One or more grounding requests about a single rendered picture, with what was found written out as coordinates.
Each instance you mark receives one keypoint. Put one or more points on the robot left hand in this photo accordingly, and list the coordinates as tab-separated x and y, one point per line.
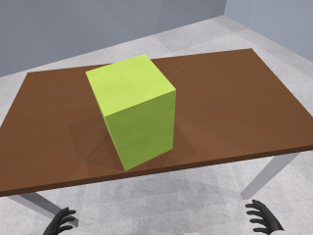
54	227

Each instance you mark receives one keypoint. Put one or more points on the carton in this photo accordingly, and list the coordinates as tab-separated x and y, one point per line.
137	103

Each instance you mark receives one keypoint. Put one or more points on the robot right hand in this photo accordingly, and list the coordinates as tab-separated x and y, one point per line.
269	220

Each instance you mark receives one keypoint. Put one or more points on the table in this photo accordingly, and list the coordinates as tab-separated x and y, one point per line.
229	107

